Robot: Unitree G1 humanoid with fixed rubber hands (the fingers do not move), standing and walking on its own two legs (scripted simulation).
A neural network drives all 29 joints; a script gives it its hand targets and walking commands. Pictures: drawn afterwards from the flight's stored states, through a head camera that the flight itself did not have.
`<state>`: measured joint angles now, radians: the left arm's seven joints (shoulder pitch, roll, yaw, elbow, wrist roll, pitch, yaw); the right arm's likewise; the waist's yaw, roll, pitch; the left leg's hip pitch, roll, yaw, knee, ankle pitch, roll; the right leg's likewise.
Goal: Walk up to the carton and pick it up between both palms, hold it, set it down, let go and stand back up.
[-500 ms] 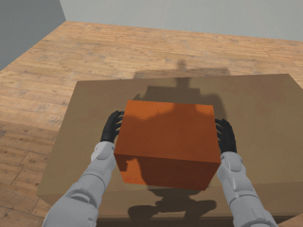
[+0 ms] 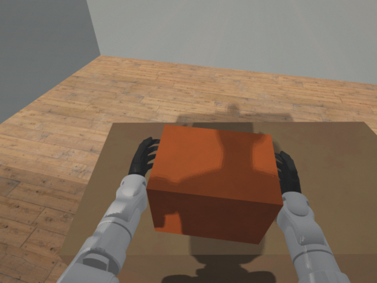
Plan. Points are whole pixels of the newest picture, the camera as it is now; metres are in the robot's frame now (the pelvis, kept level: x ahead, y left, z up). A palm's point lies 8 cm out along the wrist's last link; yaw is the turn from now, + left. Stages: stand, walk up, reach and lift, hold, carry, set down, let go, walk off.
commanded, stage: reach and lift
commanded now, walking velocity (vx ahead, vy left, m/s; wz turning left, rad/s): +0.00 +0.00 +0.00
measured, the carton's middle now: (211, 184) +0.35 -0.05 +0.05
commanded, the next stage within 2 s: hold in 1.62 s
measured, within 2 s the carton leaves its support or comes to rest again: neither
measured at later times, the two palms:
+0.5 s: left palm (121, 175) +0.33 +0.13 +0.12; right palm (285, 181) +0.30 -0.19 +0.11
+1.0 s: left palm (106, 162) +0.33 +0.15 +0.16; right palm (277, 157) +0.32 -0.18 +0.15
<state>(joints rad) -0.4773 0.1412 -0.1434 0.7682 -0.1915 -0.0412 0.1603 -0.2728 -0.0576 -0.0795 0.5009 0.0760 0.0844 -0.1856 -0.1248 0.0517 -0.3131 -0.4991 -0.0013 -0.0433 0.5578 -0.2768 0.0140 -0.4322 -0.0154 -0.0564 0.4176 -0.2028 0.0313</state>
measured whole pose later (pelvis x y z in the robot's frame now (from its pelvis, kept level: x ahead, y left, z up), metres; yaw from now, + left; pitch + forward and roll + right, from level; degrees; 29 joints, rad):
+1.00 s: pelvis -0.04 -0.01 +0.01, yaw +0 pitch +3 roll -2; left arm -0.61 0.10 0.13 0.58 -0.01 0.42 0.11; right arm -0.60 -0.05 -0.18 0.59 0.08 0.42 -0.14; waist -0.03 0.03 -0.22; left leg -0.31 0.00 -0.04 0.43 -0.17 0.01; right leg -0.26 -0.01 -0.06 0.32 -0.11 0.02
